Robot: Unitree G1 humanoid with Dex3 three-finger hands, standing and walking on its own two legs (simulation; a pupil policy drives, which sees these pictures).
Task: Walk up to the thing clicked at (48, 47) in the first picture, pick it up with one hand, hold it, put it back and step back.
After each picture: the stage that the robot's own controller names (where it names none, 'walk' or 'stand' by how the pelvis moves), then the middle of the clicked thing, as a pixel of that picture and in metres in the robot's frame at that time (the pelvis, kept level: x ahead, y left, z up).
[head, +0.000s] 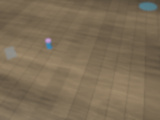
stand; (48, 43) +1.48 +0.40 -0.72
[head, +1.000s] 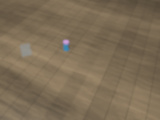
walk; (66, 45) +1.37 +0.17 -0.70
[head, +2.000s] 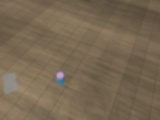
walk; (60, 78) +0.87 +0.17 -0.72
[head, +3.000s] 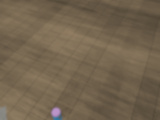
walk; (56, 114) +0.54 +0.22 -0.69
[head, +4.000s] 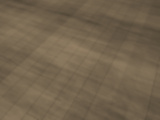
stand; out of the picture +0.42 +0.17 -0.72
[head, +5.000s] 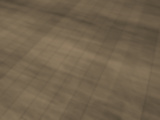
stand; out of the picture +0.39 +0.19 -0.72
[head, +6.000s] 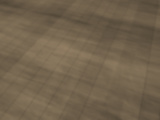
stand; out of the picture +0.38 +0.21 -0.73
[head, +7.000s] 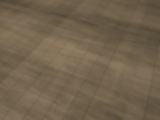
stand; out of the picture +0.39 +0.18 -0.73
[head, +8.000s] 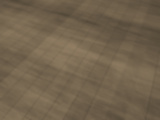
stand; out of the picture +0.39 +0.18 -0.73
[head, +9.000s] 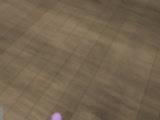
go down; (57, 119) +0.42 +0.16 -0.70
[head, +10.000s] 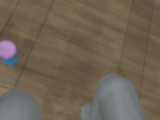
go down; (8, 53) +0.49 +0.21 -0.28
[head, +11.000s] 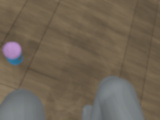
close in; (13, 54) +0.49 +0.21 -0.30
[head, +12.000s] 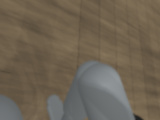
close in; out of the picture +0.48 +0.26 -0.23
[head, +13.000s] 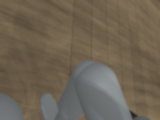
close; out of the picture +0.46 +0.26 -0.24
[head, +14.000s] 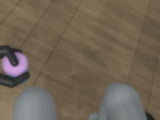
lift; (17, 69) +0.37 +0.23 -0.09
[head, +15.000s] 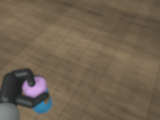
hold; (38, 95) +0.32 +0.16 +0.03
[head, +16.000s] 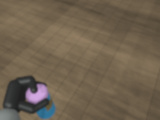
hold; (41, 102) +0.31 +0.16 -0.01
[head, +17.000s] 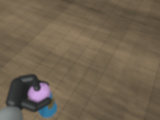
hold; (43, 100) +0.32 +0.15 -0.01
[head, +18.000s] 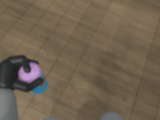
crouch; (34, 79) +0.39 +0.16 -0.08
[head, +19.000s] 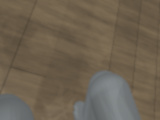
lower; out of the picture +0.49 +0.23 -0.15
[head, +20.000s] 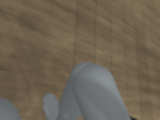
lower; out of the picture +0.45 +0.28 -0.25
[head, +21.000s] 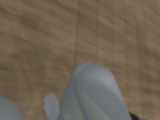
lower; out of the picture +0.45 +0.28 -0.25
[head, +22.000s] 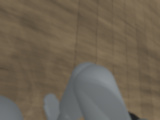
lower; out of the picture +0.45 +0.27 -0.25
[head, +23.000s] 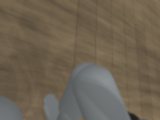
lower; out of the picture +0.45 +0.27 -0.25
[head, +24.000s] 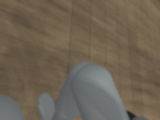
open; out of the picture +0.44 +0.26 -0.25
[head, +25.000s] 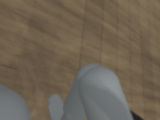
stand; out of the picture +0.44 +0.25 -0.25
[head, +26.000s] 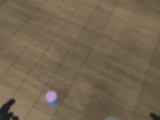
walk; (52, 98) +0.43 +0.16 -0.54
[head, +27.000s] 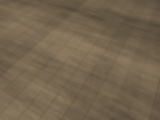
stand; out of the picture +0.39 +0.15 -0.67
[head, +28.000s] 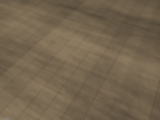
stand; out of the picture +0.39 +0.16 -0.67
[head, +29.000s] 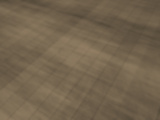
stand; out of the picture +0.41 +0.14 -0.72
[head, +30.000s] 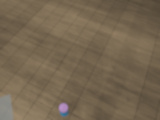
walk; (63, 109) +0.46 +0.11 -0.71
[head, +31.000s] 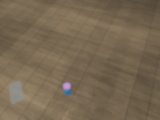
walk; (67, 89) +0.70 +0.17 -0.70
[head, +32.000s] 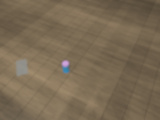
stand; (65, 67) +1.02 +0.18 -0.70
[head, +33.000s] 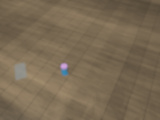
stand; (64, 69) +1.01 +0.18 -0.72
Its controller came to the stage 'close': yes
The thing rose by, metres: 0.71
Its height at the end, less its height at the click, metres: +0.00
